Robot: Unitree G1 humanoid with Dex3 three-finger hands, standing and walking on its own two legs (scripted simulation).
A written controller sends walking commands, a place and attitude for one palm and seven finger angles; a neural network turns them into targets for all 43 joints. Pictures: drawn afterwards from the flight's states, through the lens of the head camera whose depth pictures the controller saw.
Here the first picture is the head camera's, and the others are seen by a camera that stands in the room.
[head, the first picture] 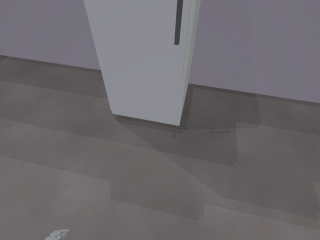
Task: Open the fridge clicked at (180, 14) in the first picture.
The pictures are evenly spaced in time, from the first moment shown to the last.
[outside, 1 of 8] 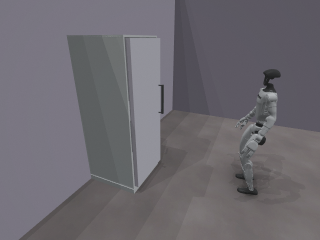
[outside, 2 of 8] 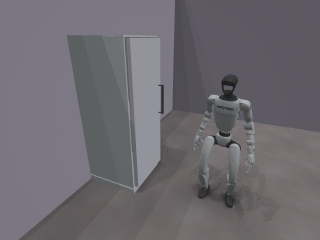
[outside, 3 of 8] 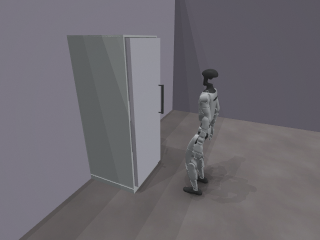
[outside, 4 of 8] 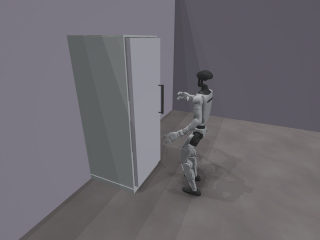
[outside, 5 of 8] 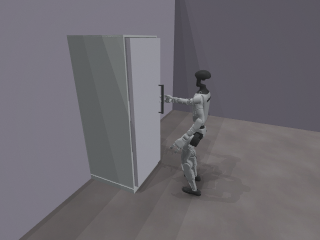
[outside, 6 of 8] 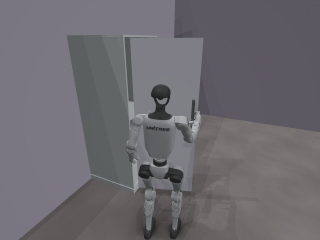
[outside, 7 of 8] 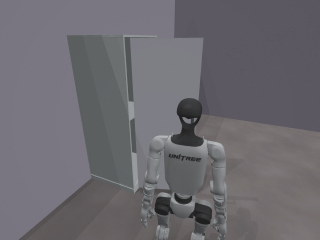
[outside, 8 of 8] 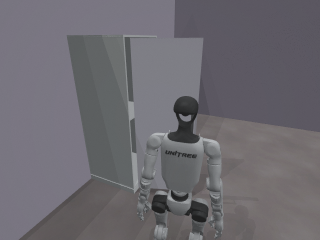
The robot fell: no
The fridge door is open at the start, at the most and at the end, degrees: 0 77 71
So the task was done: yes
